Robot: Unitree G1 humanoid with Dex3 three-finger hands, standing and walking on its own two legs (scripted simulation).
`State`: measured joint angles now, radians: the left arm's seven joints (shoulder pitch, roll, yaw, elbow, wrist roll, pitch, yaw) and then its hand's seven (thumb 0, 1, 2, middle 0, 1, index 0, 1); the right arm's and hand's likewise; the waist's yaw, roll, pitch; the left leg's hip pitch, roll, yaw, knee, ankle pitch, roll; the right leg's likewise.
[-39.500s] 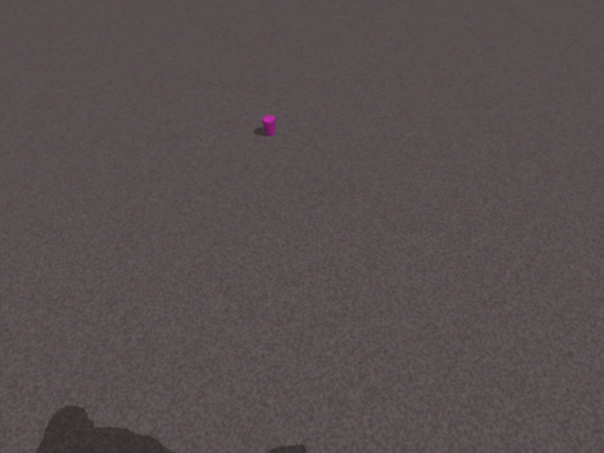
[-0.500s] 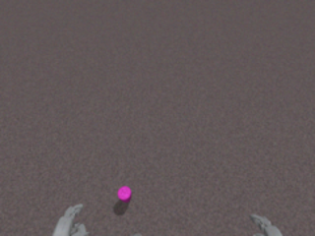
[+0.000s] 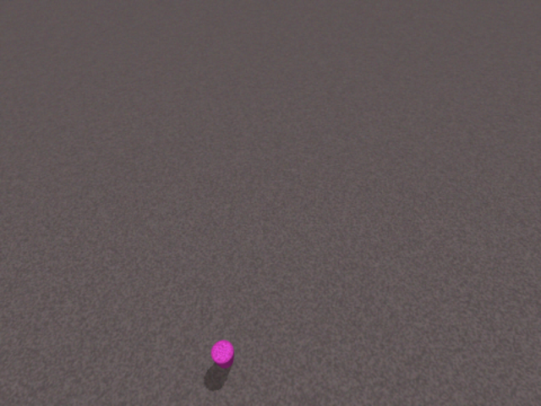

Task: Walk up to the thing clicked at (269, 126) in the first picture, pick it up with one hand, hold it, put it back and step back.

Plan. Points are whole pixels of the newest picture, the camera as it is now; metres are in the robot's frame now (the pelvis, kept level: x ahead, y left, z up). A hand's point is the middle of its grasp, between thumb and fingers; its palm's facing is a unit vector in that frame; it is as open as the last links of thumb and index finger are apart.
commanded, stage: stand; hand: left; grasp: from above
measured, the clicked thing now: (224, 356) +0.43 +0.22 -0.73
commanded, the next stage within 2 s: step back in 1.84 s
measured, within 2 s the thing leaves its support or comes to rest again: neither
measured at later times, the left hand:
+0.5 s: hand out of the picture +0.04 +0.23 -0.16, palm faces +0.02 -0.94 -0.34, open 7.4 cm
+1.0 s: hand out of the picture +0.08 +0.22 -0.15, palm faces +0.02 -0.94 -0.34, open 7.4 cm
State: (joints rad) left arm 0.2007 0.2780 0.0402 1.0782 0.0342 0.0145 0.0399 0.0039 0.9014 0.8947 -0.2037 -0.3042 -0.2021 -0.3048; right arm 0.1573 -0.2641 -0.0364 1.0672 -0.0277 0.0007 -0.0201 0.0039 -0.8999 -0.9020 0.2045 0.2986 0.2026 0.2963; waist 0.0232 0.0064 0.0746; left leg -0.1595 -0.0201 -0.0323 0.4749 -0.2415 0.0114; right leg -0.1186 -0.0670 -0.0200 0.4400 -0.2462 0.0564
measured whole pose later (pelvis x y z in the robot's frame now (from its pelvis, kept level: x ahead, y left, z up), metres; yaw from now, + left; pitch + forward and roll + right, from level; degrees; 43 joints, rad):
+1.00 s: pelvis +0.01 -0.03 +0.01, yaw +0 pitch -3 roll +0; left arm 0.10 0.30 0.04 1.14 0.02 0.00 0.01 0.00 0.90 0.89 -0.20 -0.30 -0.20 -0.30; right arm 0.11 -0.32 -0.01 1.13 -0.02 0.00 -0.01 0.00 -0.90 -0.90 0.20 0.30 0.20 0.30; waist 0.01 0.02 0.07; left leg -0.11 0.02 -0.04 0.35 -0.18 -0.03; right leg -0.08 -0.03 -0.03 0.35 -0.21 0.02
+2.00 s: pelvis -0.02 -0.02 +0.00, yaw +0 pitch -2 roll +0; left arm 0.07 0.35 0.07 1.03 0.01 0.02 0.01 0.00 0.90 0.89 -0.21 -0.30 -0.21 -0.30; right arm 0.08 -0.38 -0.04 1.02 0.00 0.04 0.01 0.00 -0.90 -0.90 0.20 0.30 0.20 0.30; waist -0.01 0.01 0.15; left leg -0.32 -0.02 -0.05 0.74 -0.38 0.03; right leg -0.21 -0.04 -0.03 0.49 -0.24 0.00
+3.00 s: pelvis -0.25 +0.04 -0.01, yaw -1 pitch -3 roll -1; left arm 0.10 0.40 0.08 0.80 0.01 0.07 0.02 0.00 0.90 0.89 -0.20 -0.30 -0.20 -0.30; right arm 0.18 -0.36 -0.03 0.88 -0.03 0.02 0.00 0.00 -0.90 -0.90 0.21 0.30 0.20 0.30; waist -0.01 -0.04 0.18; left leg -0.27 -0.02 -0.03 0.62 -0.29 0.03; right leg -0.47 0.10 0.14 1.10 -0.52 -0.02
